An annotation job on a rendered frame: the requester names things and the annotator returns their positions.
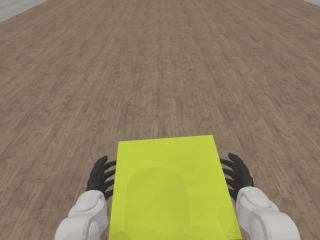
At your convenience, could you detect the right robot hand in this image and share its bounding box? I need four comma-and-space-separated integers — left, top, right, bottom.
219, 153, 254, 202

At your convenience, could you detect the carton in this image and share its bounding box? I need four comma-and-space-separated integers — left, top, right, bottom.
108, 135, 242, 240

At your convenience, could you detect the left robot hand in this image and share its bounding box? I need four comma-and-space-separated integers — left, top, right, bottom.
86, 155, 117, 201

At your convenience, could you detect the robot right forearm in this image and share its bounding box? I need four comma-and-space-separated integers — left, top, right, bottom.
236, 186, 301, 240

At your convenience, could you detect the robot left forearm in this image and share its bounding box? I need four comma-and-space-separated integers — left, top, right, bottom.
54, 190, 108, 240

